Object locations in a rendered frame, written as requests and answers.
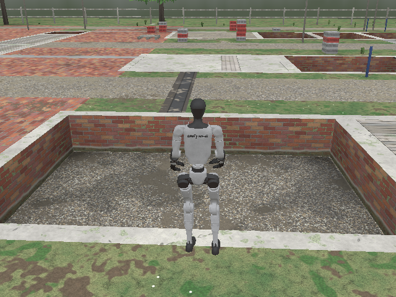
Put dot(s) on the robot left forearm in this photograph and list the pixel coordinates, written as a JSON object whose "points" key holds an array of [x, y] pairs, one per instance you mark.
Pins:
{"points": [[173, 161]]}

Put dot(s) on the robot left upper arm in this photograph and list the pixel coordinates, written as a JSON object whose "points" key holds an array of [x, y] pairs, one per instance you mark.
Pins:
{"points": [[176, 142]]}

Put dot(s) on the robot right hand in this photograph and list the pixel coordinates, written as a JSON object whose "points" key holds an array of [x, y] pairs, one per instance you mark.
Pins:
{"points": [[216, 161]]}

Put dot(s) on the robot right forearm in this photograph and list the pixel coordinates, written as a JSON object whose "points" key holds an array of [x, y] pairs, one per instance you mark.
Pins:
{"points": [[221, 160]]}

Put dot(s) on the right robot foot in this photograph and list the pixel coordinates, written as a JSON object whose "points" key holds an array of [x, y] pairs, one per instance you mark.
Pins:
{"points": [[215, 249]]}

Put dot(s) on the robot right upper arm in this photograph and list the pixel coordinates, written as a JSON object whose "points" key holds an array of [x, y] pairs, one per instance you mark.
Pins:
{"points": [[219, 143]]}

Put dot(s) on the robot left hand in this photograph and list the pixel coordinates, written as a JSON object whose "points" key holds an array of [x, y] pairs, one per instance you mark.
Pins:
{"points": [[175, 168]]}

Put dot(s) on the humanoid robot head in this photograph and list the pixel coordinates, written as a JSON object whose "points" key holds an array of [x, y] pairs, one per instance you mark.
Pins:
{"points": [[198, 108]]}

